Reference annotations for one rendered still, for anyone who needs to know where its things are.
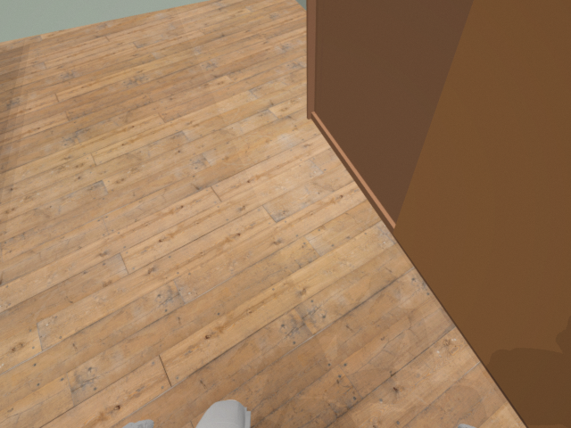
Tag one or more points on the robot left thigh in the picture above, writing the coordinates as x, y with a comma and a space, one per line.
226, 414

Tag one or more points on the wardrobe door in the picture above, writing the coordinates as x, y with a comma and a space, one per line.
487, 216
380, 68

